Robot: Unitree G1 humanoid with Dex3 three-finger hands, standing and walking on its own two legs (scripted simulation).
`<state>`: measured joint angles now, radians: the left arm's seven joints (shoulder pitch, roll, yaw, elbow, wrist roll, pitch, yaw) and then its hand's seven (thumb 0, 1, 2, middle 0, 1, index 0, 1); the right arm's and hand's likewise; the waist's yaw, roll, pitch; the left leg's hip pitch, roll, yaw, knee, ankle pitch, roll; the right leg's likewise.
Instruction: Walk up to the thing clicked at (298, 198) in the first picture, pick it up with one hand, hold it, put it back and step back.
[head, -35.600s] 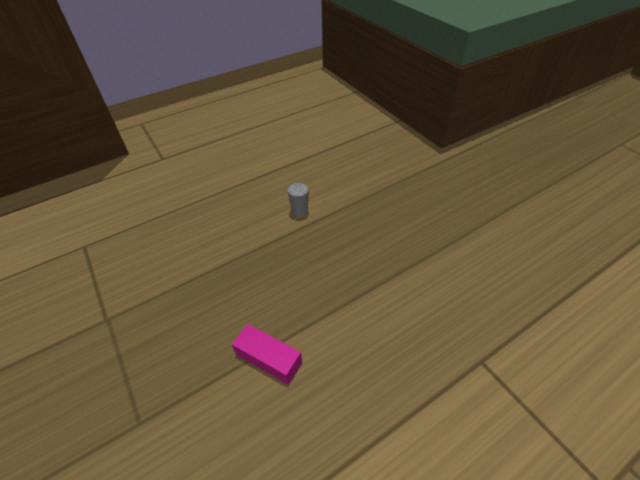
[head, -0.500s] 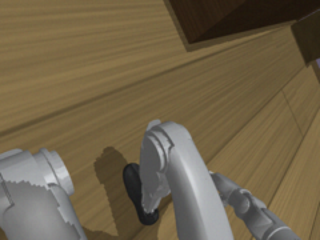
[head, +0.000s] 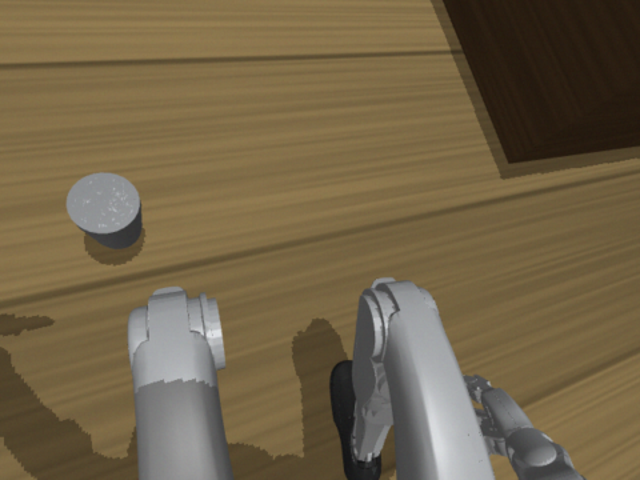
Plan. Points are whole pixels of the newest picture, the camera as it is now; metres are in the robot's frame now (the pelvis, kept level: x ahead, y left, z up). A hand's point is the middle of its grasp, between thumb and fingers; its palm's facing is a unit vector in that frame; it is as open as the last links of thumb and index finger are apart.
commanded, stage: home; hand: left
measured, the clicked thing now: (112, 217) +0.46 +0.31 -0.27
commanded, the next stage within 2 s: none
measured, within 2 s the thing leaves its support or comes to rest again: neither
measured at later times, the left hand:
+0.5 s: hand out of the picture +0.26 +0.33 +0.11, palm faces +0.35 -0.81 -0.48, open 17.4 cm
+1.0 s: hand out of the picture +0.24 +0.23 +0.31, palm faces +0.30 -0.90 -0.32, open 17.4 cm
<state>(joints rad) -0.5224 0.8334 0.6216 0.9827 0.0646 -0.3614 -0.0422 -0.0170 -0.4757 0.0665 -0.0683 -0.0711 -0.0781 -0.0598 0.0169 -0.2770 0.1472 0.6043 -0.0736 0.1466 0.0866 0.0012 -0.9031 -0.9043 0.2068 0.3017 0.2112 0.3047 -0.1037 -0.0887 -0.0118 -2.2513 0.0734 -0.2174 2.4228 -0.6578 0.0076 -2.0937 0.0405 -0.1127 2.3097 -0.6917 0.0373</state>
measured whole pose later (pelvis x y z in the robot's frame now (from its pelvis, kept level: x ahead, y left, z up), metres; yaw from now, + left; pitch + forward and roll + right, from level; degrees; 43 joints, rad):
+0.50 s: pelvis +0.03 -0.02 +0.20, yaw +9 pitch +29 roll -4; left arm 0.02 0.43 0.31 0.35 0.00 0.05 0.10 -0.01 -0.53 0.06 -0.06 -0.05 -0.06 -0.05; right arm 0.07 -0.24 -0.01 0.52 0.05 0.10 -0.06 0.01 -0.90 -0.90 0.20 0.30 0.21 0.30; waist -0.03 0.01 -0.16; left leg -1.65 0.08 -0.08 1.75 -0.62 -0.03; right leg -1.57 -0.01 -0.05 1.73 -0.67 0.01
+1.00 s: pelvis +0.09 +0.01 +0.37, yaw +11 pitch +12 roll -3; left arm 0.43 0.24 0.00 0.00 -0.02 0.28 0.20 -0.01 -0.52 0.06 -0.06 -0.06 -0.06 -0.06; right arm 0.29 -0.19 0.02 0.49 0.03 -0.03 -0.18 0.01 -0.90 -0.90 0.20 0.30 0.21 0.30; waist -0.05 0.04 -0.17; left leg -0.79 0.07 -0.02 1.08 -0.50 -0.01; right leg -0.70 -0.02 -0.05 1.01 -0.52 0.03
